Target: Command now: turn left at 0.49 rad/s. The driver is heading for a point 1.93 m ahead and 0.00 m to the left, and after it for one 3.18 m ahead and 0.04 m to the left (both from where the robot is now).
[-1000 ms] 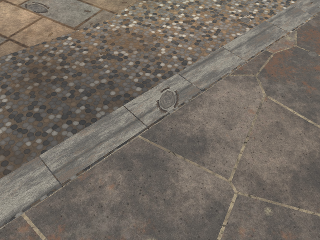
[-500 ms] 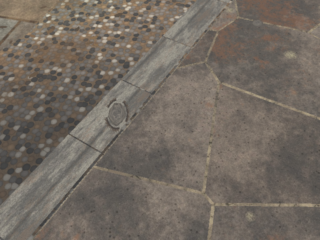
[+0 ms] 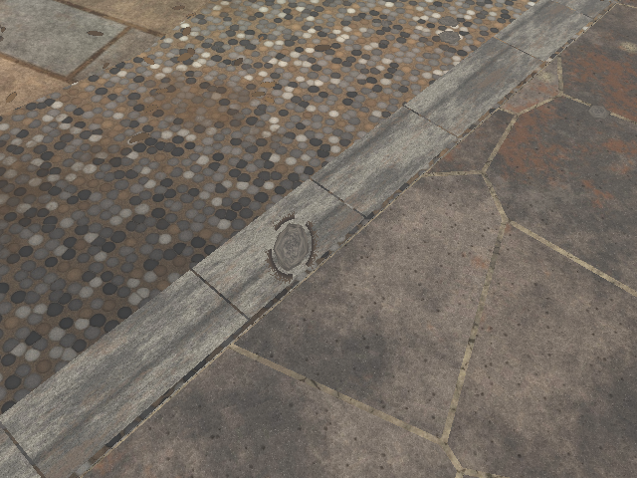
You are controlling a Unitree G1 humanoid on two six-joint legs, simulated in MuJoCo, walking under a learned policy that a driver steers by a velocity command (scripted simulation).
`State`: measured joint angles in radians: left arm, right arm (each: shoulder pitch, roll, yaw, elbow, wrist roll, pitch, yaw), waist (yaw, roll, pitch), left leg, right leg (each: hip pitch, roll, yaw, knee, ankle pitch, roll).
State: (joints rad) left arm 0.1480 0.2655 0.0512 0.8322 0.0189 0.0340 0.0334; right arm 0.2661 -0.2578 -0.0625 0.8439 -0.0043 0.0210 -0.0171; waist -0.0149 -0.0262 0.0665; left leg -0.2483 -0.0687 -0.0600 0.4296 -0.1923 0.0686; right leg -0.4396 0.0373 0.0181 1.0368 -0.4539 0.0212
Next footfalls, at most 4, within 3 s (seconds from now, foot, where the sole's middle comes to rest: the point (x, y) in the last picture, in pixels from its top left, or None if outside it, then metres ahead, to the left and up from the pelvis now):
0.28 right None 0.04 -0.13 -0.78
0.58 left None -0.04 0.08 -0.78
2.16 left None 0.40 0.07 -0.78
2.72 right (332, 350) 0.73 -0.04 -0.78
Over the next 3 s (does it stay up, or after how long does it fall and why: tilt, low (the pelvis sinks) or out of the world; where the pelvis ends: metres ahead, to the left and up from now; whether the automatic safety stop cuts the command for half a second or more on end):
stays up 0.71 0.01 0.00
